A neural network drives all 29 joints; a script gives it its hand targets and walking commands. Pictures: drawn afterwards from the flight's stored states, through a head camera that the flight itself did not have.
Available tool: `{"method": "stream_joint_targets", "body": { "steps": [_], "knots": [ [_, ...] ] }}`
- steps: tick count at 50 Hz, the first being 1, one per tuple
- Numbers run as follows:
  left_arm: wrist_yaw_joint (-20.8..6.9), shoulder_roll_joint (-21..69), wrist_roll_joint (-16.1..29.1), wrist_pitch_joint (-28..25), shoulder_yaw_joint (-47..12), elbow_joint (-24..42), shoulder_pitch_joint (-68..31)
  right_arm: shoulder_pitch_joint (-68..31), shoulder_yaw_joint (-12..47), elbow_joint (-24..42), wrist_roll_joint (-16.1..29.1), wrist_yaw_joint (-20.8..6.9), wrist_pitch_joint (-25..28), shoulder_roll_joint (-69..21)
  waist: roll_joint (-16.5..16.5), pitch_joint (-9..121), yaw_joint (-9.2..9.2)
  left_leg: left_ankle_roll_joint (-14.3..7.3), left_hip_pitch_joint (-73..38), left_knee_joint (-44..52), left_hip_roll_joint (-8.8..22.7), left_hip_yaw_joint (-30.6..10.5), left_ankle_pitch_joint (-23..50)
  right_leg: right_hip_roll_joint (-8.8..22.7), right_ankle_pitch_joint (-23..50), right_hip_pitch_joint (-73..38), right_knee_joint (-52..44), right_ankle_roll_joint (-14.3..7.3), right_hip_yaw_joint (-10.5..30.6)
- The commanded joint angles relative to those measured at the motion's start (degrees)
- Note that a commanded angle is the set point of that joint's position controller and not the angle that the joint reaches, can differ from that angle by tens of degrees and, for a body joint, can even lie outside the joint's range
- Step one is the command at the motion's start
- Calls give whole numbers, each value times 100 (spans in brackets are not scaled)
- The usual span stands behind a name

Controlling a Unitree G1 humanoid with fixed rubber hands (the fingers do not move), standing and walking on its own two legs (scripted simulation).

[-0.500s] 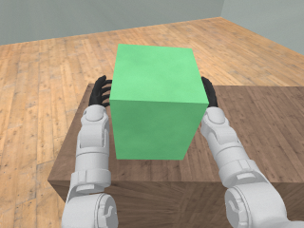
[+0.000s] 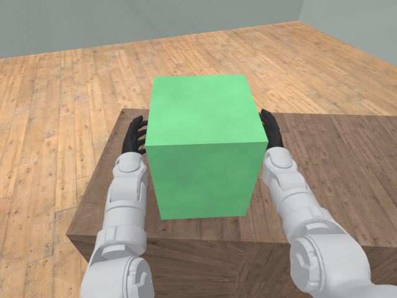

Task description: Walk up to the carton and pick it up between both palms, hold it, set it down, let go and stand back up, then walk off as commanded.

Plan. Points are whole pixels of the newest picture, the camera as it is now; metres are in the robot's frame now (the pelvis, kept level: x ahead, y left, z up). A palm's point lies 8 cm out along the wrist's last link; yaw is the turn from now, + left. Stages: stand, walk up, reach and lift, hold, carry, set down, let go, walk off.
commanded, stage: set down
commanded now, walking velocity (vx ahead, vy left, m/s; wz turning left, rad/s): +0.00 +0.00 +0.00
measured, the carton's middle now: (201, 149) +0.42 +0.00 +0.09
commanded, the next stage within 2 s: none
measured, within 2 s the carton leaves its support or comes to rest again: rests again in 1.90 s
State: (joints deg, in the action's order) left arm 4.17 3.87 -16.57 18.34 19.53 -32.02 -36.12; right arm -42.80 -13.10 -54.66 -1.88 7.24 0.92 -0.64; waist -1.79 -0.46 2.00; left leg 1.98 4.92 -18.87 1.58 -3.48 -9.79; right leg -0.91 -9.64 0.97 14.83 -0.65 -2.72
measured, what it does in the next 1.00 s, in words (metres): stands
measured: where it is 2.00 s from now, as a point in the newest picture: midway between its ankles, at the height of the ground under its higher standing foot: outside the picture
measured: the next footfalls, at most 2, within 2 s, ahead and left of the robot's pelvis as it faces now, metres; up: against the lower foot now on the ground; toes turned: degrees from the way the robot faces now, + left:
none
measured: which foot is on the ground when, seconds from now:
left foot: down 0.00-1.00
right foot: down 0.00-1.00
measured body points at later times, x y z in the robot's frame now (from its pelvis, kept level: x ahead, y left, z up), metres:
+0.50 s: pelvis +0.00 -0.01 +0.00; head +0.01 +0.01 +0.45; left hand +0.40 +0.15 +0.08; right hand +0.42 -0.15 +0.10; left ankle +0.01 +0.14 -0.75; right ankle -0.01 -0.11 -0.75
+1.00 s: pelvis +0.01 -0.01 +0.00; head +0.04 +0.00 +0.45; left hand +0.42 +0.13 +0.06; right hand +0.43 -0.16 +0.07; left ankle +0.01 +0.14 -0.75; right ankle -0.01 -0.11 -0.75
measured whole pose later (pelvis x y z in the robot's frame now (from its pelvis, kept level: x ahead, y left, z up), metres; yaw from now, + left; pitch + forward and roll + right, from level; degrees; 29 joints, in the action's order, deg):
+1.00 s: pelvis +0.01 -0.01 +0.00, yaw -4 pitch +7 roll +0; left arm 6.3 7.3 -20.0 4.6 27.4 -46.4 -40.2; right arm -46.3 -30.1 -61.9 -16.9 1.4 8.6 -0.9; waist -1.0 3.2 -3.6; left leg 2.3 15.1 -17.1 3.3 1.7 -8.5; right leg -1.6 -8.7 14.1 16.2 -1.2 -0.6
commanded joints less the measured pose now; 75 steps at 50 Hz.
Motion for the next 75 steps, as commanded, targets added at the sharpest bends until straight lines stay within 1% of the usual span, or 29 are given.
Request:
{"method": "stream_joint_targets", "body": {
  "steps": [1, 5, 7, 8, 9, 13, 16, 18, 19, 20, 21, 26, 28, 32, 34, 39, 42, 50, 51, 52, 53, 54, 57, 58, 59, 61, 69, 71, 75],
  "knots": [
    [-638, 3485, 436, -779, -2458, 721, -5016, -4640, 1548, 1485, -63, -807, 548, -3209, 452, 3435, 4, 223, -1132, -73, -319, 628, 2036, -184, 1982, -549, 132, 283, -382],
    [-635, 3348, 234, -833, -1935, 254, -4889, -4712, 1357, 1212, -224, -891, 552, -3306, 92, 3150, -285, 48, -754, 146, -290, 678, 1523, -118, 1751, -754, 136, 338, -277],
    [-629, 3290, 256, -954, -1950, 265, -5103, -4682, 1131, 1049, -389, -929, 618, -3285, 210, 3372, -163, 104, -727, 77, -276, 713, 1634, -120, 1985, -688, 216, 342, -305],
    [-595, 3331, 210, -974, -1802, 124, -4924, -4867, 1237, 1285, -364, -964, 670, -3263, 72, 3567, -393, 95, -790, 80, -270, 746, 1664, -168, 2014, -695, 211, 342, -299],
    [-601, 3266, 218, -1003, -1786, 34, -5013, -4795, 1109, 1105, -364, -986, 674, -3214, 133, 3406, -279, 108, -747, 53, -272, 758, 1682, -117, 2138, -656, 239, 329, -291],
    [-637, 3153, 65, -1128, -1503, -198, -4673, -4605, 1084, 900, -481, -1006, 756, -3228, -79, 3440, -490, 29, -406, 123, -262, 818, 1731, -84, 2573, -1021, 307, 374, -218],
    [-715, 3081, -33, -1196, -1374, -334, -4627, -4349, 979, 694, -702, -958, 800, -3270, -51, 3274, -327, 21, -128, 169, -313, 865, 1689, 41, 3236, -1300, 428, 442, -196],
    [-749, 3139, -112, -1280, -1293, -295, -4567, -4347, 1031, 766, -696, -974, 850, -3406, -200, 3330, -380, -23, -107, 164, -354, 892, 1773, 30, 3468, -1451, 454, 470, -167],
    [-735, 3115, -1, -1331, -1339, -180, -4694, -4412, 951, 771, -692, -1002, 868, -3351, -76, 3461, -430, 10, -37, 170, -317, 901, 1804, 14, 3358, -1428, 459, 445, -158],
    [-683, 3221, -17, -1377, -1412, -115, -4857, -4252, 746, 512, -772, -1036, 884, -3259, 228, 3487, -257, 66, -212, 176, -302, 904, 1859, 12, 3149, -1114, 399, 417, -228],
    [-639, 3220, -55, -1430, -1414, -17, -4984, -4185, 750, 454, -852, -1073, 896, -3334, 273, 3632, -420, 97, -317, 114, -275, 945, 1949, -19, 2981, -1091, 410, 382, -211],
    [-423, 3387, 114, -1599, -1806, 56, -5133, -4219, 427, 366, -1102, -1127, 1081, -3204, 535, 4062, -197, 292, -932, -174, -169, 891, 2511, -191, 2638, -302, 323, 261, -430],
    [-391, 3269, 81, -1589, -1621, -196, -4903, -4265, 422, 463, -1142, -1182, 1098, -3103, 187, 3975, -315, 181, -803, -54, -157, 918, 2212, -183, 2512, -311, 219, 290, -399],
    [-321, 3292, 149, -1678, -1712, -66, -5008, -4320, 322, 394, -1183, -1208, 1179, -3071, 305, 4201, -370, 255, -890, -187, -157, 959, 2566, -216, 2681, -298, 309, 264, -417],
    [-274, 3301, 122, -1798, -1673, -87, -5149, -4165, 134, 83, -1396, -1231, 1158, -3074, 247, 4298, -219, 253, -814, -164, -124, 894, 2419, -209, 2566, -235, 326, 269, -436],
    [-281, 3120, -108, -1689, -1178, -684, -4742, -4142, -215, -3, -1582, -1375, 1074, -2874, 160, 3622, -500, 121, -467, 61, -92, 1015, 1898, -151, 1943, -84, 258, 293, -424],
    [-269, 3074, -164, -1777, -1087, -516, -4749, -4069, -122, -143, -1492, -1437, 1129, -3023, 218, 4043, -650, 109, -346, -34, -105, 1076, 2285, -138, 2601, -284, 455, 303, -356],
    [-241, 3088, -248, -2039, -944, -597, -4734, -3863, -188, -269, -1732, -1453, 1232, -3095, 149, 4119, -632, 28, 27, -24, -155, 1117, 2203, 0, 3069, -365, 598, 383, -290],
    [-244, 2966, -310, -2061, -831, -672, -4732, -3921, -153, -192, -1754, -1474, 1252, -3097, -27, 4141, -754, -28, 150, -21, -146, 1151, 2203, -14, 3092, -363, 609, 410, -247],
    [-280, 2993, -331, -2073, -880, -763, -4597, -3782, -275, -269, -1869, -1444, 1293, -3136, -77, 3995, -516, -2, 137, -68, -159, 1114, 2195, -19, 3322, -364, 677, 400, -303],
    [-285, 3039, -387, -2138, -789, -779, -4626, -3885, -180, -186, -1854, -1454, 1312, -3159, -7, 4156, -712, -30, 111, -17, -159, 1179, 2221, -16, 3222, -349, 688, 394, -257],
    [-274, 3069, -277, -2213, -916, -684, -4740, -3871, -233, -247, -1882, -1449, 1357, -3224, -57, 4275, -565, -3, 149, -60, -165, 1119, 2264, -13, 3410, -320, 719, 409, -284],
    [-247, 3075, -202, -2428, -1024, -776, -4772, -4005, -168, -69, -1943, -1442, 1524, -3255, -157, 4748, -640, -46, 492, -122, -146, 1132, 2394, 41, 3849, -540, 896, 426, -172],
    [-245, 3061, -77, -2510, -1092, -803, -4839, -3929, -197, -206, -2031, -1437, 1562, -3285, -114, 4925, -483, -13, 490, -195, -133, 1097, 2352, 20, 3823, -456, 907, 416, -206],
    [-204, 3092, -134, -2570, -1080, -883, -4795, -3994, -127, -167, -1959, -1444, 1612, -3249, 6, 5074, -604, -15, 456, -218, -96, 1121, 2478, 9, 3819, -353, 977, 388, -250],
    [-148, 3230, -98, -2712, -1264, -759, -4927, -3888, -233, -350, -2103, -1459, 1689, -3189, 217, 5237, -510, 73, 106, -333, -58, 1088, 2818, -40, 3677, 12, 906, 335, -338],
    [-147, 2993, -154, -2986, -1033, -1308, -4702, -3762, -270, -679, -2226, -1383, 1824, -3220, -1, 5112, -500, -33, 749, -308, -72, 1094, 2466, -13, 3752, -284, 1009, 351, -234],
    [-128, 2994, -155, -3087, -1011, -1279, -4709, -3685, -196, -708, -2221, -1420, 1875, -3219, -83, 5218, -622, -14, 754, -382, -56, 1095, 2639, -5, 3881, -230, 1116, 363, -222],
    [-137, 2980, -162, -3096, -964, -1563, -4522, -3683, -367, -950, -2145, -1406, 1896, -3093, 66, 4914, -573, 9, 662, -294, -12, 1131, 2557, -66, 3427, 134, 960, 292, -232]
  ]
}}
